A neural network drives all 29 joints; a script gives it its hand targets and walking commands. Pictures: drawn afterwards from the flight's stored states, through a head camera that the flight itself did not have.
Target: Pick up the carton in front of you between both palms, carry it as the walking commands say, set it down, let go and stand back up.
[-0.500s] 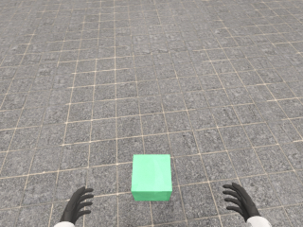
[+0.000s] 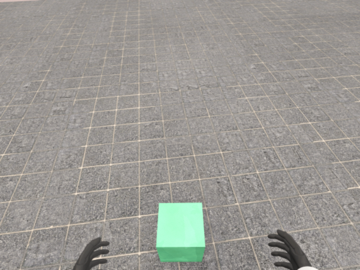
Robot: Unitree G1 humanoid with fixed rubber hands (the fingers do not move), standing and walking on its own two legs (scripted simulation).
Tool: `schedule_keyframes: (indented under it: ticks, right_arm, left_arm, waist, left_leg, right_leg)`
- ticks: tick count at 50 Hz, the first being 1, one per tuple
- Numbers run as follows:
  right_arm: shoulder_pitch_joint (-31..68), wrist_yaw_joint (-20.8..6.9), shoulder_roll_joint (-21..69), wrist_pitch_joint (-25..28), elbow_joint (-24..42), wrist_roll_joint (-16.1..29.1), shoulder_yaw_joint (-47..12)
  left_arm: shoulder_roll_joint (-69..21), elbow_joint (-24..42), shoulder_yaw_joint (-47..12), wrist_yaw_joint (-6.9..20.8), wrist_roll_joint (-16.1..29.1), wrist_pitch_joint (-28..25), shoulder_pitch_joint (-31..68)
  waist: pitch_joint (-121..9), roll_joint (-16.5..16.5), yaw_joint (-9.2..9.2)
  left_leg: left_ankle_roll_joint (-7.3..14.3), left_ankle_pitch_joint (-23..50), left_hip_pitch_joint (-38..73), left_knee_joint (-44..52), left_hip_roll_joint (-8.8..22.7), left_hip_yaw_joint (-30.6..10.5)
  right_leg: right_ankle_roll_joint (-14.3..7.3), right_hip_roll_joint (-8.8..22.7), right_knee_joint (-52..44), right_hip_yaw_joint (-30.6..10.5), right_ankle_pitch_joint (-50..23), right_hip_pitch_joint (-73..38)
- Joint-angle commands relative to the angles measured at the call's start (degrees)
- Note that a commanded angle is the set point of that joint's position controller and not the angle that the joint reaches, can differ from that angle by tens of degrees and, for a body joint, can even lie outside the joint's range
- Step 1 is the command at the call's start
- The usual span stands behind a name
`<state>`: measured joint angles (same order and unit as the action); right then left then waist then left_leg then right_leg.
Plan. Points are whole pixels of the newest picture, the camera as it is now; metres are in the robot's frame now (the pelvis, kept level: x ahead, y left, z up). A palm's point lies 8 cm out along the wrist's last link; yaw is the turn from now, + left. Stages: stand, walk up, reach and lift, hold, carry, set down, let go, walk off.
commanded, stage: stand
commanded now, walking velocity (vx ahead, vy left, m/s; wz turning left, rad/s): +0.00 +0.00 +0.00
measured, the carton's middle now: (180, 233) +0.44 +0.02 -0.65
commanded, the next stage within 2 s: none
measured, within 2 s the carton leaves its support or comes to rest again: neither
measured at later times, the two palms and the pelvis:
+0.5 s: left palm out of the picture +0.15 +0.29 -0.09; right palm out of the picture +0.15 -0.28 -0.09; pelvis +0.02 +0.01 +0.00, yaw +0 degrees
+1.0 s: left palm out of the picture +0.11 +0.31 -0.09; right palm out of the picture +0.11 -0.29 -0.09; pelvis +0.00 +0.01 +0.01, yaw +0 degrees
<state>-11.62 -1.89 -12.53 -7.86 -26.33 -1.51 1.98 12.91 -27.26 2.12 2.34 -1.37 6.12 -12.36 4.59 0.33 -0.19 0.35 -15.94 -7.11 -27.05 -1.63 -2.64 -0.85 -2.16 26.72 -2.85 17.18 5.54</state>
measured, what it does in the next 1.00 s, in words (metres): stands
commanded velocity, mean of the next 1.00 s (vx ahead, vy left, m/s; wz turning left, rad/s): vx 0.00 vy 0.00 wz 0.00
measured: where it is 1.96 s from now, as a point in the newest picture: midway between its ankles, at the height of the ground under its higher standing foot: outside the picture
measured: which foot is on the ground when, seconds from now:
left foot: down 0.00-1.00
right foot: down 0.00-1.00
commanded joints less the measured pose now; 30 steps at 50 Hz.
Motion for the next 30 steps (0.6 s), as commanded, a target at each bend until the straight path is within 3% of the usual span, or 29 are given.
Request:
schedule_keyframes:
  ticks: [1, 3, 8, 15, 30]
  right_arm:
    - [1.94, 2.97, -10.97, 4.13, -2.14, -0.82, 3.15]
    - [3.16, 2.93, -10.54, 5.61, -4.17, -1.10, 2.69]
    - [4.08, 2.62, -12.36, 7.23, -8.07, -0.79, 2.47]
    - [3.38, 3.26, -14.55, 8.08, -12.07, -0.87, 2.42]
    - [4.23, 3.60, -16.03, 8.70, -17.48, -0.41, 1.70]
  left_arm:
    - [11.89, -0.08, 3.33, -2.77, -1.04, -3.43, 2.34]
    - [10.85, -1.62, 2.92, -2.88, -1.16, -4.23, 2.91]
    - [12.13, -5.13, 2.67, -2.76, -0.81, -5.31, 2.92]
    - [14.03, -8.76, 2.47, -3.47, -0.63, -5.96, 2.33]
    - [15.33, -14.35, 1.47, -3.92, -0.32, -6.59, 3.39]
  waist:
    - [-4.66, 0.34, -0.03]
    - [-4.25, -0.79, 0.21]
    - [-7.78, -0.69, 0.33]
    - [-8.68, -0.65, 0.13]
    - [-7.72, -0.44, 0.17]
  left_leg:
    - [-1.44, 5.18, -3.80, 1.10, 3.37, -1.12]
    - [-0.91, 1.75, -4.93, 1.95, 3.67, -2.22]
    - [-0.39, 12.64, -2.98, 0.69, 4.81, -3.08]
    - [-0.06, 19.94, -0.84, 0.43, 5.48, -3.82]
    - [0.44, 21.79, 0.91, 2.47, 6.14, -4.66]
  right_leg:
    - [1.74, 4.32, -3.49, -2.52, -5.91, 7.12]
    - [1.31, 4.18, -3.78, -3.52, -2.08, 8.02]
    - [1.08, 4.79, -1.81, -3.64, -12.27, 5.82]
    - [0.80, 5.37, -1.36, -3.84, -18.36, 4.01]
    - [0.37, 6.28, -2.82, -4.44, -19.53, 2.55]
